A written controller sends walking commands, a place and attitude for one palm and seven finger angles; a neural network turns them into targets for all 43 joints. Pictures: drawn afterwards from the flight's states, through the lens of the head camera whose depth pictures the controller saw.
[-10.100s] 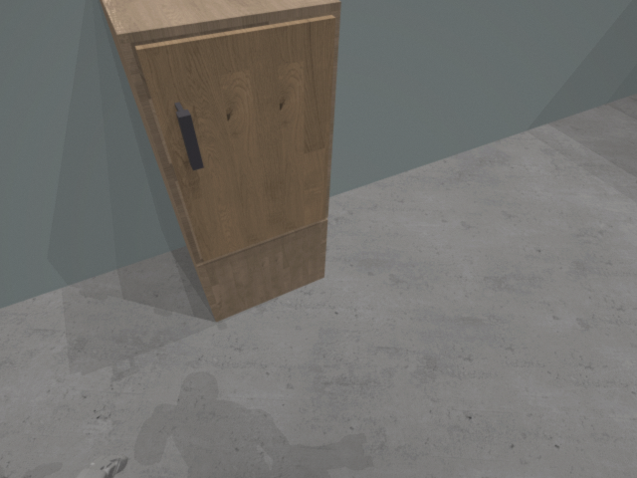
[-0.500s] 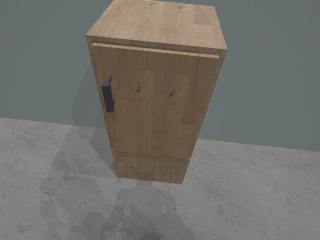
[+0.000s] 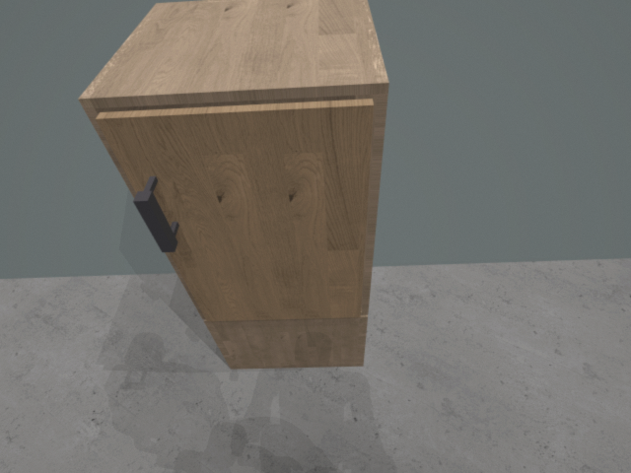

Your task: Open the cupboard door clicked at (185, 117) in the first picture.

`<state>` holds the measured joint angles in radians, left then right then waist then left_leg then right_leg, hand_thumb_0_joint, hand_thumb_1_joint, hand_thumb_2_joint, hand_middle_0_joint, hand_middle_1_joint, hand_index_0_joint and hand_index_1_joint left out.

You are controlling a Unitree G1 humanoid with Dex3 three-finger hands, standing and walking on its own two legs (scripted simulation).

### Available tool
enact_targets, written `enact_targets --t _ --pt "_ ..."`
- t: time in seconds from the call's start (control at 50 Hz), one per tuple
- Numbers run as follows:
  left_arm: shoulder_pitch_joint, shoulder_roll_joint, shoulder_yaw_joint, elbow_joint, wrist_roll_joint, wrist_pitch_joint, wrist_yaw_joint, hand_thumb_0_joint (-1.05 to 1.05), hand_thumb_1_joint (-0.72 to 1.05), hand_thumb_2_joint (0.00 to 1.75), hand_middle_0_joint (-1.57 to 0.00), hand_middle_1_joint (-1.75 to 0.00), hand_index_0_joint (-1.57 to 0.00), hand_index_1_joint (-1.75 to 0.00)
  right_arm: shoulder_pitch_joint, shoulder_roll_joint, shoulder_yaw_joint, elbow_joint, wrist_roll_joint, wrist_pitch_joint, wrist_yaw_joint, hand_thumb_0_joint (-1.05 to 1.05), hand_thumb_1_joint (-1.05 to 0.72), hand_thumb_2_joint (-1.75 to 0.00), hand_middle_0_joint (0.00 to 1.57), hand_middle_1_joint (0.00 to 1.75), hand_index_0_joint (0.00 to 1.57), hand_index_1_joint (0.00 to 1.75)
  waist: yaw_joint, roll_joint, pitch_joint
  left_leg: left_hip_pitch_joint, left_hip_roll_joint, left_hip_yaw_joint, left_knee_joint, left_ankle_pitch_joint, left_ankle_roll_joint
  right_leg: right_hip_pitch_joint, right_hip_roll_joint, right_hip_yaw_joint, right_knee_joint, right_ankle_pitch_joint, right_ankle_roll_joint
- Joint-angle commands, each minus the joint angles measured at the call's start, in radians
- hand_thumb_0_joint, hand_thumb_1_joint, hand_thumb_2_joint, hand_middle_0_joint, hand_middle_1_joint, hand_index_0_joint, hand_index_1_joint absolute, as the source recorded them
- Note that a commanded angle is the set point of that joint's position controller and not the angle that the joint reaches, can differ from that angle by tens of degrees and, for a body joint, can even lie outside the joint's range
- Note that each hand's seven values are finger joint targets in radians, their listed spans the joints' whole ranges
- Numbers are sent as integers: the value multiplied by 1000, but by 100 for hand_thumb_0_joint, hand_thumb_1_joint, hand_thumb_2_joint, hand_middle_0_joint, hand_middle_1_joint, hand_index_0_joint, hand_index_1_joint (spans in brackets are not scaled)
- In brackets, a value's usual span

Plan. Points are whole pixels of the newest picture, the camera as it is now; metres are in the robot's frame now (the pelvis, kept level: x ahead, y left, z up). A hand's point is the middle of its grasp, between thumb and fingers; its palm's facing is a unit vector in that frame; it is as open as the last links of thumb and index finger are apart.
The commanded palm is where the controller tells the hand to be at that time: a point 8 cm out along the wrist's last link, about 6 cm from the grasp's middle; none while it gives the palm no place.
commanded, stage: come to a stop and stand still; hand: left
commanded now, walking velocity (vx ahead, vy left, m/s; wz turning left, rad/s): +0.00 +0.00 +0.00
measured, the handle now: (160, 214) +0.51 +0.28 +0.03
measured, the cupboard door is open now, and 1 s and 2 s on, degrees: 0 0 0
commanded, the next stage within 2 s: look again from close up in 0.96 s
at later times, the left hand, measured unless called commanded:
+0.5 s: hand out of the picture -0.05 +0.15 -0.16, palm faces +0.08 -0.97 -0.22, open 7.4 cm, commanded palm none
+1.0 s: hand out of the picture -0.07 +0.15 -0.16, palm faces +0.09 -0.97 -0.21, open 7.3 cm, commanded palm none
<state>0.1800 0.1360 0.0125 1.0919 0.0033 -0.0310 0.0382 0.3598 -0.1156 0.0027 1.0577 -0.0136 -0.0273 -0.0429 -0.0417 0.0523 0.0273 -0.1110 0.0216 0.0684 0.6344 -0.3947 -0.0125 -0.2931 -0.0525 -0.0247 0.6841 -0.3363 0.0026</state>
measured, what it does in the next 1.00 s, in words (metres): shifts its weight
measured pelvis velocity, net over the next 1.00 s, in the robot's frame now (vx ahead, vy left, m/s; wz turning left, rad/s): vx -0.06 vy -0.02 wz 0.04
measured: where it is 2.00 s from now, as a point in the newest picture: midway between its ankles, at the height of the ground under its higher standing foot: outside the picture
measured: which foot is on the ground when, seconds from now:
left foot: down 0.00-1.00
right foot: down 0.00-1.00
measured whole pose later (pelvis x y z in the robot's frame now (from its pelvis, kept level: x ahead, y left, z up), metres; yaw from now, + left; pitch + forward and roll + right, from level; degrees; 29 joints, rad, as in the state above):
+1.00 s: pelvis -0.06 -0.02 +0.01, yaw +2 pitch -2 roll +1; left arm 0.29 0.12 0.02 1.12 0.01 0.00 0.03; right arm 0.42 -0.10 0.02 1.16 -0.02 -0.01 -0.04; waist -0.01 0.03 0.05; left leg -0.10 0.04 0.03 0.46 -0.33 -0.04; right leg -0.27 -0.04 -0.08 0.53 -0.22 -0.02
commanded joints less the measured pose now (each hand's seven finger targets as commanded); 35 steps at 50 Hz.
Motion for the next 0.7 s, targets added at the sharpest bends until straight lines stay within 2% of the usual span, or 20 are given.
enact_targets --t 0.0,0.02,0.04,0.06,0.1,0.14,0.16,0.18,0.2,0.22,0.24,0.26,0.28,0.3,0.38,0.48,0.54,0.6,0.68 --pt "102 124 25 -7 6 -3 7 0 90 90 -20 -30 -20 -30 81 -79 -27 -26 -1 7 -4 0 -90 -90 20 30 20 30 21 -90 70 -98 43 -25 -128 375 15 79 -85 63 -68 687 -57" --pt "96 119 24 -15 9 0 6 0 90 90 -20 -30 -20 -30 88 -76 -26 -25 -2 8 -2 0 -90 -90 20 30 20 30 15 -117 72 -94 43 -28 -157 333 17 73 -79 65 -72 639 -54" --pt "106 114 22 -16 11 2 5 0 90 90 -20 -30 -20 -30 78 -78 -26 -22 -4 9 -2 0 -90 -90 20 30 20 30 22 -120 77 -85 43 -23 -166 297 18 64 -79 71 -92 605 -50" --pt "111 119 22 -18 11 2 5 0 90 90 -20 -30 -20 -30 81 -80 -24 -14 -3 11 -2 0 -90 -90 20 30 20 30 18 -156 59 -74 45 -27 -170 271 19 77 -77 75 -107 590 -52" --pt "136 122 27 -18 10 -4 5 0 90 90 -20 -30 -20 -30 84 -91 -26 -8 -3 7 -2 0 -90 -90 20 30 20 30 24 -143 -23 -38 44 -28 -153 355 20 147 -76 69 -92 722 -55" --pt "153 135 36 -13 4 -10 9 0 90 90 -20 -30 -20 -30 77 -107 -28 -8 0 14 -6 0 -90 -90 20 30 20 30 28 -184 -95 -47 40 -23 -103 325 14 228 -100 86 -91 852 -78" --pt "163 148 40 -8 3 -11 10 0 90 90 -20 -30 -20 -30 65 -108 -28 -8 3 16 -5 0 -90 -90 20 30 20 30 36 -195 -110 -72 27 -22 -85 262 6 268 -124 106 -98 918 -92" --pt "155 151 39 -6 3 -7 11 0 90 90 -20 -30 -20 -30 43 -92 -27 -7 6 19 -4 0 -90 -90 20 30 20 30 35 -148 -92 -72 21 -13 -104 162 0 248 -141 120 -121 892 -106" --pt "140 152 39 -10 7 -2 11 0 90 90 -20 -30 -20 -30 33 -83 -25 -5 5 23 -2 0 -90 -90 20 30 20 30 27 -139 -53 -65 20 -10 -121 110 -1 197 -145 122 -141 819 -106" --pt "113 147 35 -16 7 3 9 0 90 90 -20 -30 -20 -30 38 -80 -23 2 4 25 0 0 -90 -90 20 30 20 30 15 -116 -24 -32 28 -15 -162 134 4 137 -132 110 -153 698 -102" --pt "93 136 31 -23 7 8 7 0 90 90 -20 -30 -20 -30 50 -81 -23 12 1 24 2 0 -90 -90 20 30 20 30 9 -79 -5 1 44 -26 -196 209 10 92 -99 84 -156 556 -89" --pt "86 125 30 -31 7 11 3 0 90 90 -20 -30 -20 -30 53 -95 -23 20 -4 22 2 0 -90 -90 20 30 20 30 13 -18 3 17 63 -35 -207 293 16 75 -68 60 -151 457 -74" --pt "89 116 29 -35 8 13 2 0 90 90 -20 -30 -20 -30 52 -101 -24 24 -6 21 2 0 -90 -90 20 30 20 30 18 -12 16 18 81 -40 -202 355 21 69 -43 43 -155 397 -64" --pt "93 116 30 -31 7 13 1 0 90 90 -20 -30 -20 -30 46 -113 -25 25 -5 22 2 0 -90 -90 20 30 20 30 21 3 13 12 83 -36 -196 355 21 75 -43 42 -162 370 -62" --pt "105 125 28 -14 8 14 -5 0 90 90 -20 -30 -20 -30 32 -100 -18 29 0 24 3 0 -90 -90 20 30 20 30 25 -56 37 -15 73 -35 -227 206 22 74 -56 67 -230 263 -62" --pt "120 121 25 -6 8 17 -9 0 90 90 -20 -30 -20 -30 55 -85 -10 48 -1 24 7 0 -90 -90 20 30 20 30 28 -68 93 -55 61 -41 -254 112 28 40 -57 77 -304 68 -59" --pt "123 116 26 -8 6 18 -9 0 90 90 -20 -30 -20 -30 75 -81 -7 57 -3 20 8 0 -90 -90 20 30 20 30 32 -33 106 -86 62 -51 -269 102 31 43 -50 72 -305 18 -56" --pt "133 105 26 -8 6 19 -9 0 90 90 -20 -30 -20 -30 98 -72 -4 66 -4 18 9 0 -90 -90 20 30 20 30 35 -39 119 -121 62 -59 -287 72 35 47 -44 67 -313 -24 -53" --pt "144 92 25 -6 6 19 -8 0 90 90 -20 -30 -20 -30 116 -62 -2 71 -3 14 8 0 -90 -90 20 30 20 30 39 -34 117 -145 66 -71 -307 69 37 65 -41 56 -298 -6 -51"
